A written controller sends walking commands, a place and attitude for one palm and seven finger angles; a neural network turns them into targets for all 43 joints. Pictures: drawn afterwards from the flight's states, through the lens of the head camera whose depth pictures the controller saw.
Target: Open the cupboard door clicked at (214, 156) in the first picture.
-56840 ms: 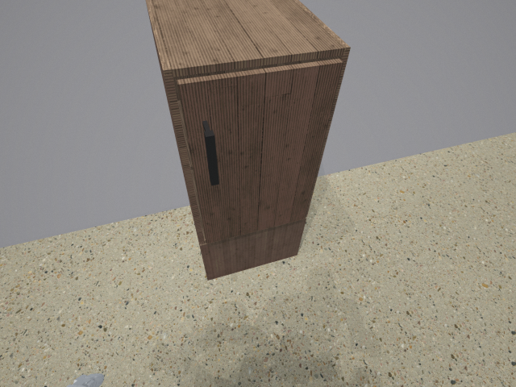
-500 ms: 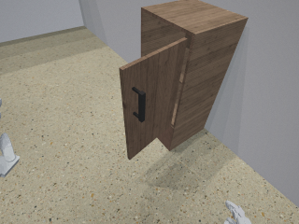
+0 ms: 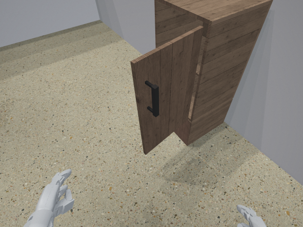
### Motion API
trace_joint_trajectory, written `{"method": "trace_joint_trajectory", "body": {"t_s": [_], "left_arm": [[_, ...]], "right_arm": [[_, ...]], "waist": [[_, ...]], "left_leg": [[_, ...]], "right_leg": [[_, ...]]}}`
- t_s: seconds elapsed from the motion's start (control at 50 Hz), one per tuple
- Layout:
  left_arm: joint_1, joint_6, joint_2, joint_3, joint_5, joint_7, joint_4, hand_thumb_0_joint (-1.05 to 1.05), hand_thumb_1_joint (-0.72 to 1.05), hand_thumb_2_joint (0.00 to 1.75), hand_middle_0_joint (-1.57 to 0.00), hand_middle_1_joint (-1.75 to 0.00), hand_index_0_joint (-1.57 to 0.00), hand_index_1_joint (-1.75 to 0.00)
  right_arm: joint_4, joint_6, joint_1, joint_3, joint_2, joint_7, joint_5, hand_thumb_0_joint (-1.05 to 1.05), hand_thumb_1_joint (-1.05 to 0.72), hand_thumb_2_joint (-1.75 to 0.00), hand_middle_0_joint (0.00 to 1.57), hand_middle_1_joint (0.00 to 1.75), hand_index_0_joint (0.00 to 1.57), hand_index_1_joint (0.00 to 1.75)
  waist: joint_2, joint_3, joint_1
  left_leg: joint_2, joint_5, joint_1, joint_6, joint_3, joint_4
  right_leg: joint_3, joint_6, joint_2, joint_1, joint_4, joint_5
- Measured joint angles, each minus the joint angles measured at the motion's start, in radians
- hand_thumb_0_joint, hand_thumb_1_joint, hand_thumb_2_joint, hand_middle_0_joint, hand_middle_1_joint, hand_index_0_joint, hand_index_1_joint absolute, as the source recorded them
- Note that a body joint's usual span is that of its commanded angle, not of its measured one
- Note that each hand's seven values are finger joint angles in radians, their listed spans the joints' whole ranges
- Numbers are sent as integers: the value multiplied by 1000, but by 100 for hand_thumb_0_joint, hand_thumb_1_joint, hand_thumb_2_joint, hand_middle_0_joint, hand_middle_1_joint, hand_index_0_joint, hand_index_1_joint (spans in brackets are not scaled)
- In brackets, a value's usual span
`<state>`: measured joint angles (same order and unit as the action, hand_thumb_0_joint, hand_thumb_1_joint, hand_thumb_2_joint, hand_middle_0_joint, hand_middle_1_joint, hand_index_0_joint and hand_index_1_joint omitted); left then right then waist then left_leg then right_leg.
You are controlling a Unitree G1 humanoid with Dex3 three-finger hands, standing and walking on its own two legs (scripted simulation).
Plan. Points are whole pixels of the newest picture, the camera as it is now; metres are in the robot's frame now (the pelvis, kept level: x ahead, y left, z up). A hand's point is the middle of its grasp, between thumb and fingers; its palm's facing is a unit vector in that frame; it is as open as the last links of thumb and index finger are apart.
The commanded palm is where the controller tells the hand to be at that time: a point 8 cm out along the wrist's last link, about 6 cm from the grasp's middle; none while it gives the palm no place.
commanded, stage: let the arm hang, fingers relaxed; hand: left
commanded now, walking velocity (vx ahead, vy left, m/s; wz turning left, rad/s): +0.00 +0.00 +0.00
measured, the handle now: (152, 99) +0.57 +0.04 -0.02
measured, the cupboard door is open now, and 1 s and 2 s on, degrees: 99 99 99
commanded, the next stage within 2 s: look to check the result in 0.94 s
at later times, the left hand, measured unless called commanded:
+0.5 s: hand out of the picture -0.05 +0.18 -0.16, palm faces +0.05 -0.97 -0.23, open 7.3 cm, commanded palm none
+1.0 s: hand out of the picture -0.01 +0.16 -0.17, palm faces +0.06 -0.98 -0.17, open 7.3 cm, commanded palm none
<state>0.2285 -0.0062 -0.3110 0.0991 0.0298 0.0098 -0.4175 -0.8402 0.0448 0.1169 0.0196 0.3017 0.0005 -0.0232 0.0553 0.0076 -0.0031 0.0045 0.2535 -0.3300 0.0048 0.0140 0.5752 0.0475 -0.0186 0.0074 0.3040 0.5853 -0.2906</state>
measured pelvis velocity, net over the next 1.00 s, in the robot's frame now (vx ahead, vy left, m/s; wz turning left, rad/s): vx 0.00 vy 0.00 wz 0.00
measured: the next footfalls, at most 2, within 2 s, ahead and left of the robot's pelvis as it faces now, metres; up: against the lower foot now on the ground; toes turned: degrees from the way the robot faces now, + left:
none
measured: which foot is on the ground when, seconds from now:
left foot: down 0.00-1.00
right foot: down 0.00-1.00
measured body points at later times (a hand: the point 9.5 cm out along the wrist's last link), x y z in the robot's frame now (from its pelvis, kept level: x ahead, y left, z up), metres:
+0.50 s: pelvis +0.00 +0.00 +0.01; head +0.01 -0.01 +0.46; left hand -0.05 +0.23 -0.14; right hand -0.03 -0.20 -0.16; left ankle +0.03 +0.12 -0.73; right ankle +0.01 -0.11 -0.73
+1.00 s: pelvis +0.00 +0.00 +0.01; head +0.01 +0.00 +0.46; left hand -0.01 +0.22 -0.15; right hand -0.01 -0.20 -0.15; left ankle +0.03 +0.12 -0.73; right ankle +0.01 -0.11 -0.73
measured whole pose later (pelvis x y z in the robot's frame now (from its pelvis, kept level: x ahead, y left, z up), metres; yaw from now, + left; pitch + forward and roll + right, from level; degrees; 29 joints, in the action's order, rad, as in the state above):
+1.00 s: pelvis +0.00 +0.00 +0.01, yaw +0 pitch -2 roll +0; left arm 0.29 0.00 -0.12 0.02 0.01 0.03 -1.14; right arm -1.14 0.00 0.30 0.01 0.11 0.04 -0.02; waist 0.00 0.04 0.00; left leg 0.00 0.20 -0.22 0.00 0.01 0.44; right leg 0.05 -0.01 0.00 0.19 0.44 -0.23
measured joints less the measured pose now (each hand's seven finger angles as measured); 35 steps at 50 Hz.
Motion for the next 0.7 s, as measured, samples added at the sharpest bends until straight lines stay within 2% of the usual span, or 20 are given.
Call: {"method": "trace_joint_trajectory", "body": {"t_s": [0.08,0.12,0.14,0.2,0.26,0.46,0.7], "left_arm": [[-18,-49,87,-84,-3,-10,-327,1,91,90,-19,-30,-19,-30],[-4,-56,132,-109,-7,-11,-438,1,91,90,-19,-30,-19,-30],[0,-49,142,-87,-18,9,-473,0,95,89,-20,-30,-20,-30],[13,-32,120,-72,-18,13,-554,-2,101,89,-20,-30,-20,-30],[37,-24,109,-76,-19,7,-624,-2,100,89,-20,-30,-20,-30],[97,-17,133,-80,-23,16,-743,0,93,90,-20,-30,-20,-30],[63,-2,200,-81,-21,21,-725,0,91,90,-19,-30,-19,-30]], "right_arm": [[-54,-39,14,-11,-30,4,-8,1,-91,-90,20,30,20,30],[-92,-52,37,-20,-50,8,-9,1,-91,-90,20,30,20,30],[-113,-57,52,-22,-63,11,-8,1,-91,-90,20,30,19,30],[-177,-70,98,-28,-98,16,-9,1,-91,-90,20,30,19,30],[-227,-76,133,-27,-122,21,-7,1,-91,-90,20,30,19,30],[-296,-71,190,-24,-177,28,0,1,-91,-90,20,30,19,30],[-307,-57,196,-19,-206,33,-2,0,-91,-90,20,30,19,30]], "waist": [[-55,32,-25],[-79,45,-25],[-88,49,-21],[-98,60,1],[-83,64,11],[-30,57,8],[-45,28,2]], "left_leg": [[-2,-9,28,-6,2,-18],[4,-18,43,-9,-2,-36],[8,-23,46,-11,-9,-45],[18,-40,57,-18,-25,-71],[21,-51,67,-19,-31,-90],[10,-65,102,-9,-16,-126],[2,-59,104,-2,-1,-122]], "right_leg": [[-2,-3,2,-19,-1,0],[2,-4,-5,-40,-28,14],[8,-7,-9,-49,-47,22],[24,-14,-21,-76,-100,49],[30,-15,-26,-97,-138,69],[16,-5,-15,-120,-157,77],[2,1,-5,-108,-131,64]]}}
